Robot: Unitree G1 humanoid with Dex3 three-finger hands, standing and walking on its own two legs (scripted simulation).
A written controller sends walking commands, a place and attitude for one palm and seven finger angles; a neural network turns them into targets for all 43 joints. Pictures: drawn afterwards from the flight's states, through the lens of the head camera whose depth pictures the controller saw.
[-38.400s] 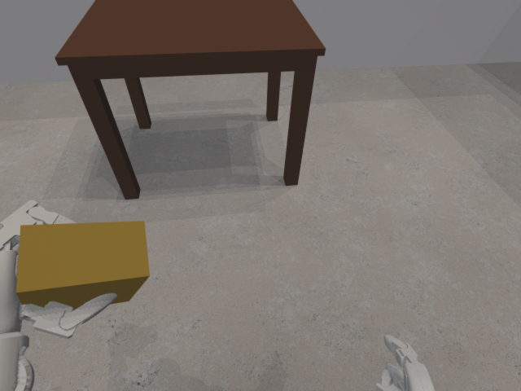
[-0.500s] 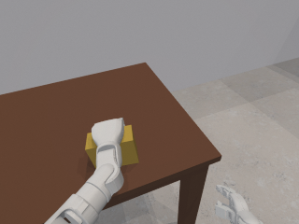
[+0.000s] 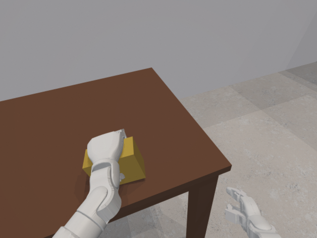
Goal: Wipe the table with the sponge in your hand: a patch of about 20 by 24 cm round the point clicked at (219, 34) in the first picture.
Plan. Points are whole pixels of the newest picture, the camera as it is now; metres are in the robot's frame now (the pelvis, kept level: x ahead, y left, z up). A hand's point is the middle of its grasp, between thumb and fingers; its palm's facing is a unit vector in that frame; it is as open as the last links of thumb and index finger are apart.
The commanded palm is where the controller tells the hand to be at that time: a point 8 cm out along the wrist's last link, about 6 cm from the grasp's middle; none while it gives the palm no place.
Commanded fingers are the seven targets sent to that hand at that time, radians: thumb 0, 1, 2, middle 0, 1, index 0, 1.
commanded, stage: slide back across to the middle lane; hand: left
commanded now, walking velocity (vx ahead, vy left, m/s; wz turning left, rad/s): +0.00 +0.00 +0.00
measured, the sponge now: (118, 167) +0.30 +0.16 +0.04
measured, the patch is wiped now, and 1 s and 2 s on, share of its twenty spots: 1.00 1.00 1.00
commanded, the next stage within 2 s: wipe forward along the middle lane in 0.36 s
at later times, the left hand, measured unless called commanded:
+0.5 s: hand (95, 167) +0.26 +0.20 +0.08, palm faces +0.07 -0.15 -0.99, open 10.1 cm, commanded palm +0.23 +0.22 +0.13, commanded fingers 0.00 0.10 1.30 -1.20 -1.60 -1.20 -1.60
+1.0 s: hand (88, 157) +0.30 +0.24 +0.07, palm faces -0.03 -0.06 -1.00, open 10.0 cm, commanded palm +0.28 +0.24 +0.11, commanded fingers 0.00 0.10 1.30 -1.20 -1.60 -1.20 -1.60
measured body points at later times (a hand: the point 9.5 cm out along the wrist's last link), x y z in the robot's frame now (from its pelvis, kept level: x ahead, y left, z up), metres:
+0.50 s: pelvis -0.01 -0.01 +0.00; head -0.05 -0.05 +0.45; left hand +0.26 +0.21 +0.13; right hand +0.24 -0.21 -0.07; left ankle +0.02 +0.14 -0.73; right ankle -0.02 -0.08 -0.73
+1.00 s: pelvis -0.01 +0.00 +0.00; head -0.04 -0.05 +0.45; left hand +0.30 +0.24 +0.12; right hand +0.20 -0.22 -0.10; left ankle +0.02 +0.14 -0.73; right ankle -0.02 -0.08 -0.73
